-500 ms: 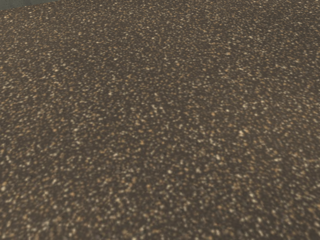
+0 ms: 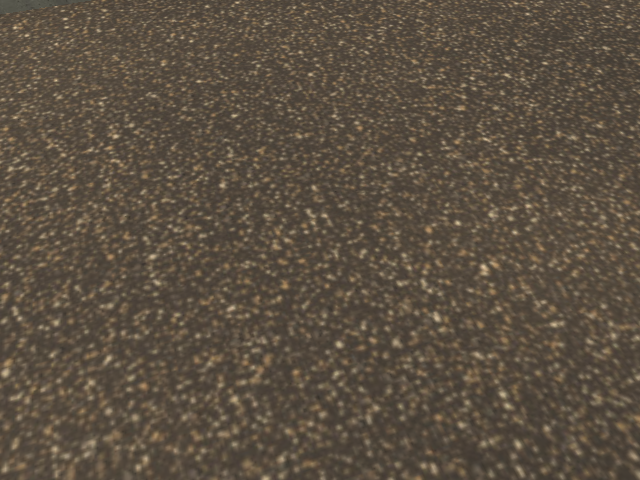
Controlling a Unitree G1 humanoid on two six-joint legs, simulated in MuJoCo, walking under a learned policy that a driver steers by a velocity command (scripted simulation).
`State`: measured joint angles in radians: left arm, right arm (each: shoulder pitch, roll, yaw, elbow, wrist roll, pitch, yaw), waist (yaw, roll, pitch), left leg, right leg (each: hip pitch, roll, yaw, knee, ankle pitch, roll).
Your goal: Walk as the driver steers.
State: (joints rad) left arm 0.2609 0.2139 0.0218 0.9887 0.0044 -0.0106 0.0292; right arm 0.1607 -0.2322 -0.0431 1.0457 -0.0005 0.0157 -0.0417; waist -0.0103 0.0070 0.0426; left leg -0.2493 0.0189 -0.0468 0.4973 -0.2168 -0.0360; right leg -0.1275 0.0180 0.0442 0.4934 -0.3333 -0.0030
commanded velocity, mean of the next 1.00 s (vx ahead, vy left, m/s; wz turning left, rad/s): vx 0.19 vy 0.00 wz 0.00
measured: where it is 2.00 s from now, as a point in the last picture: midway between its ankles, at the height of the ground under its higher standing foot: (305, 347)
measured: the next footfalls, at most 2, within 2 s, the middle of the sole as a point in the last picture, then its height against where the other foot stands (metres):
right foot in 1.10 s outside the picture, level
left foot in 1.68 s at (263, 391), level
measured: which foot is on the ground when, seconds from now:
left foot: down 0.00-1.00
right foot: down 0.00-0.64, up 0.66-1.00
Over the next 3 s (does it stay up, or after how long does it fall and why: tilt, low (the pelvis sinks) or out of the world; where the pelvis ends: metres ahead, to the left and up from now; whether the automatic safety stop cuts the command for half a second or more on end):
stays up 0.97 0.19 0.00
